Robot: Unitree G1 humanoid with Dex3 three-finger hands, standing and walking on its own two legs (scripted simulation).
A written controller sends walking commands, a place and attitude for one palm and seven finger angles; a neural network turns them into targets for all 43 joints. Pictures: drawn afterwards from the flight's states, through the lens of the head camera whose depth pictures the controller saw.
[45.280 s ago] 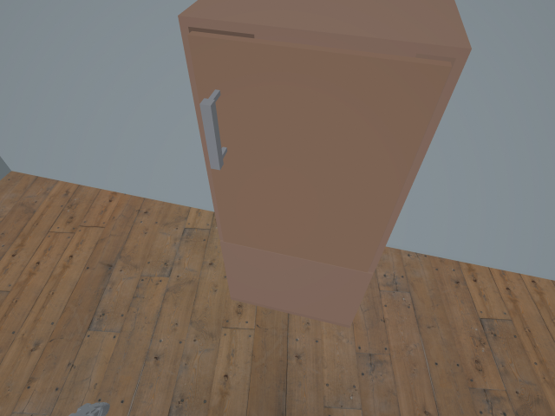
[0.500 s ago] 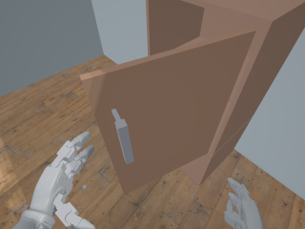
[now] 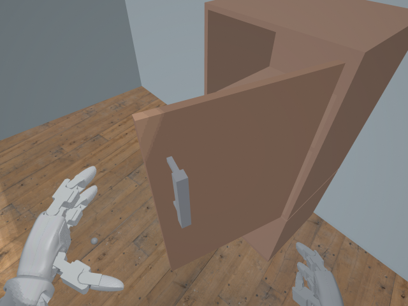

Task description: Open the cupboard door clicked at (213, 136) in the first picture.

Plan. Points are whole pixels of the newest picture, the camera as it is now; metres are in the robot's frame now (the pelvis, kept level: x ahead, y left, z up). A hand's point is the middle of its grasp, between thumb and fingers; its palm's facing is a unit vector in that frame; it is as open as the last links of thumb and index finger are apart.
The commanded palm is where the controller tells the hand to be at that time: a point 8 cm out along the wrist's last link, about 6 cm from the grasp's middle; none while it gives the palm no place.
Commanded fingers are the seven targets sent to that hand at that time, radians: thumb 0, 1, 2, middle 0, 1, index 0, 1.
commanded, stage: draw the hand back to the body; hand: left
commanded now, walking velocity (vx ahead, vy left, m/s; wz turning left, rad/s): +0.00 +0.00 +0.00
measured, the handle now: (178, 193) +0.30 +0.09 +0.09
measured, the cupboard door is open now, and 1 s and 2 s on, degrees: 75 75 75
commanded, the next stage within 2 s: step back with the hand held close in 0.98 s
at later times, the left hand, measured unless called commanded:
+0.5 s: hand (70, 210) +0.20 +0.23 +0.16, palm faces +0.40 -0.82 -0.42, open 10.3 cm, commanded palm +0.15 +0.28 +0.18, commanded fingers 0.00 0.76 0.84 -0.19 -0.30 -0.19 -0.30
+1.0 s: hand (65, 206) +0.20 +0.23 +0.17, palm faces +0.43 -0.80 -0.41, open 7.4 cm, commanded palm +0.15 +0.27 +0.18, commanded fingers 0.00 0.90 0.90 -0.20 -0.30 -0.20 -0.30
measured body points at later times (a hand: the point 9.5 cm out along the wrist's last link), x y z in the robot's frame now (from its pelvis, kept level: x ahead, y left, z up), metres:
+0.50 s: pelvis +0.01 -0.01 +0.01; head +0.00 -0.04 +0.46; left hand +0.18 +0.27 +0.18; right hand +0.20 -0.23 -0.07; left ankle -0.03 +0.09 -0.73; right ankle +0.03 -0.13 -0.73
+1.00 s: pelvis +0.01 -0.02 +0.02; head +0.00 -0.05 +0.46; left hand +0.17 +0.27 +0.19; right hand +0.20 -0.24 -0.07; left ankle -0.03 +0.09 -0.73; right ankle +0.03 -0.13 -0.73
